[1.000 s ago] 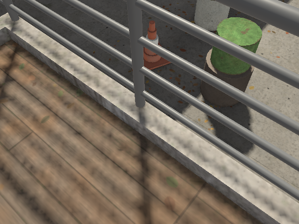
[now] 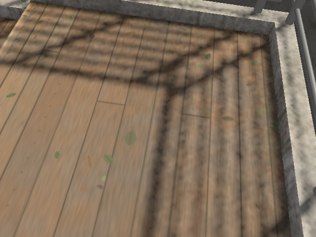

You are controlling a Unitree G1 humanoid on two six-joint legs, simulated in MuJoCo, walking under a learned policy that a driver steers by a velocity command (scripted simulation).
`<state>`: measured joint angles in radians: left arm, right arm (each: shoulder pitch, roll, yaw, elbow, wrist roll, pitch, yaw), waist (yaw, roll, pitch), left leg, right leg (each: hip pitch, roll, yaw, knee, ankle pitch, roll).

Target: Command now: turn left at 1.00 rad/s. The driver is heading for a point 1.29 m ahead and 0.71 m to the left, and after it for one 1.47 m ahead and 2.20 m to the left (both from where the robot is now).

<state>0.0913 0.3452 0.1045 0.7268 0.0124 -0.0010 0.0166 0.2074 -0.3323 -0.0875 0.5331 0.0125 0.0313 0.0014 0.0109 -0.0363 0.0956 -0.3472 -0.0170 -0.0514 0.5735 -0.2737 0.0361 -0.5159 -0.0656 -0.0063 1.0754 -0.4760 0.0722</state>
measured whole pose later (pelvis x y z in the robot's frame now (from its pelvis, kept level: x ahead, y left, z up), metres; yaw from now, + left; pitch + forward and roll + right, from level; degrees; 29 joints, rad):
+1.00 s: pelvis +0.11 +0.14 +0.00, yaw +43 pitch +2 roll -1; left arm 0.20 0.31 0.07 0.77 0.02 0.02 -0.08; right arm 0.45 -0.26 -0.03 0.72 -0.04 -0.06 0.01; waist -0.02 -0.04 -0.02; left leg 0.07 -0.02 0.06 0.26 -0.36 0.05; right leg -0.73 -0.03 0.02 1.04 -0.09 0.01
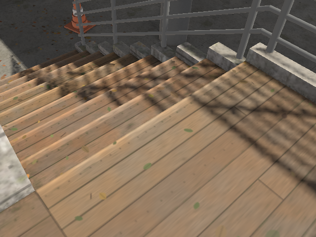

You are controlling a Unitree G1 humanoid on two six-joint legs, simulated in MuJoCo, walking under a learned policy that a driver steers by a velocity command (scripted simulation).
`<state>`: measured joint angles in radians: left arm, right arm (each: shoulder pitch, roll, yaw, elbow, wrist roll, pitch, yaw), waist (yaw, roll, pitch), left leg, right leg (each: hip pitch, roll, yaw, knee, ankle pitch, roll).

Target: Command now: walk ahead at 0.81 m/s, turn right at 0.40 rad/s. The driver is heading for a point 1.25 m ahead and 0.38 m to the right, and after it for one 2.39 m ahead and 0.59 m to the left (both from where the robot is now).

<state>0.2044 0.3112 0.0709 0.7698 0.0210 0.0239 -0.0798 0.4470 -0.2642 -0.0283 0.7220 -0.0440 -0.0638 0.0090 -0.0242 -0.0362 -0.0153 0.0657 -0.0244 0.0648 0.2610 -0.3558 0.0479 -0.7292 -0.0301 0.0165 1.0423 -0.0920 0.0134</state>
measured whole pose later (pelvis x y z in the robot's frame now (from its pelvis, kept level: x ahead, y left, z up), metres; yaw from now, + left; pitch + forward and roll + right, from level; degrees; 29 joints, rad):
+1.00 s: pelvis +0.84 -0.27 -0.01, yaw -35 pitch +3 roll +2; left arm -0.09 0.29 -0.04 0.56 0.04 -0.07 -0.07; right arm 0.61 -0.30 -0.04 0.94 -0.01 -0.09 0.02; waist -0.14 -0.01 0.00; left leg 0.12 -0.01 -0.04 0.20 -0.36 0.00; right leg -0.63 -0.04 0.01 0.64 -0.09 -0.05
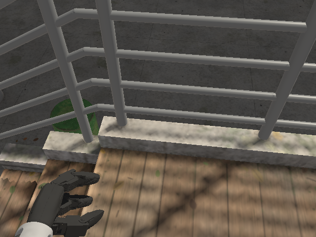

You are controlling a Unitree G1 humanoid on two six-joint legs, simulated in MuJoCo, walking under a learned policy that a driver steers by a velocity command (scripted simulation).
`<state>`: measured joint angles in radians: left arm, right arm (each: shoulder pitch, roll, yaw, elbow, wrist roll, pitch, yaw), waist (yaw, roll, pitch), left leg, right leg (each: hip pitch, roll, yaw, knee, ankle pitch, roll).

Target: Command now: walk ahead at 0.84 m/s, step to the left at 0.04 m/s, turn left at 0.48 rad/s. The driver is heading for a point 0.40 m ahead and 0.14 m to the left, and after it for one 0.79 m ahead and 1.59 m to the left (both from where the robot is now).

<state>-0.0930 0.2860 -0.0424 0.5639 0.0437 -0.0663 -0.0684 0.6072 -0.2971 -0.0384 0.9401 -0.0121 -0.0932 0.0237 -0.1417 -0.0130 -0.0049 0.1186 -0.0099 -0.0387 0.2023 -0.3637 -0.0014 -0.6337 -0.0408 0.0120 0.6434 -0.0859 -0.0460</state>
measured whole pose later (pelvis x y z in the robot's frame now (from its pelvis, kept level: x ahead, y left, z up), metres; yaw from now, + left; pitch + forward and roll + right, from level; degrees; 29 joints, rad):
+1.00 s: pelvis +0.48 +0.02 +0.00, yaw +53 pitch -3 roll -1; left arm 0.12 0.30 0.08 0.76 -0.04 0.05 0.01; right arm 0.15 -0.32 -0.07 0.56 -0.01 0.12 0.06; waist -0.04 0.04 0.04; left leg -0.46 -0.21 -0.22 0.92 -0.38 0.05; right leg -0.31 0.04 0.01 0.47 -0.12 -0.02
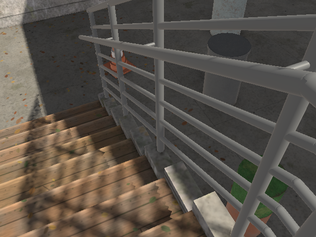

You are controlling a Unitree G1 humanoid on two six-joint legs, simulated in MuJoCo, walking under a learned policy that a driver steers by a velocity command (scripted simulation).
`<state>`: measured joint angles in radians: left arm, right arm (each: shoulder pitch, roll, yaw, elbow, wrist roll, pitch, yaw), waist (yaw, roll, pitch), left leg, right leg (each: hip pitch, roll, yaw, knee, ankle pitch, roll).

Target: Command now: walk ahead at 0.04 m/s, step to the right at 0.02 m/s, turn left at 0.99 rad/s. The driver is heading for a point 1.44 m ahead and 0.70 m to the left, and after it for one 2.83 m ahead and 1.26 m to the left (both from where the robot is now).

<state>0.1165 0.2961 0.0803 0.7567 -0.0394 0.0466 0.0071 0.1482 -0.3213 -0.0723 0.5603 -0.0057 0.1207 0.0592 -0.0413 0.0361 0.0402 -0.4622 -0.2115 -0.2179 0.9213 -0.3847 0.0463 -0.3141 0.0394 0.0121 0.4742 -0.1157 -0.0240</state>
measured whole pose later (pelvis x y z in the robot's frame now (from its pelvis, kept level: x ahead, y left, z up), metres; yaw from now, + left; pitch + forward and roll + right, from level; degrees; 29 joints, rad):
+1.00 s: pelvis -0.03 +0.01 +0.00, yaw +19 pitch +2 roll +0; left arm 0.13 0.26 0.00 0.76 0.02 -0.07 -0.09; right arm 0.31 -0.28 -0.02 0.80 0.03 -0.07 0.05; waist 0.00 -0.03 0.00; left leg -0.26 -0.09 -0.04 0.59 -0.36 0.06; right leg -0.36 -0.10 -0.07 0.61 -0.28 0.04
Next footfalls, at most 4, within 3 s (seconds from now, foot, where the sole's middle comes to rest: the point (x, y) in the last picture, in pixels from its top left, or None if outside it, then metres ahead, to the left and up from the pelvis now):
0.24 left None -0.05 0.09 -0.77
0.58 right None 0.07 -0.11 -0.77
1.72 right None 0.20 -0.08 -0.77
2.28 left None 0.39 0.25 -0.94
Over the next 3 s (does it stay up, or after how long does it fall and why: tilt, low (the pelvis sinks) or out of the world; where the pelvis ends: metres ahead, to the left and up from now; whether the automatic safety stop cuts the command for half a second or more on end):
stays up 0.93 0.34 -0.44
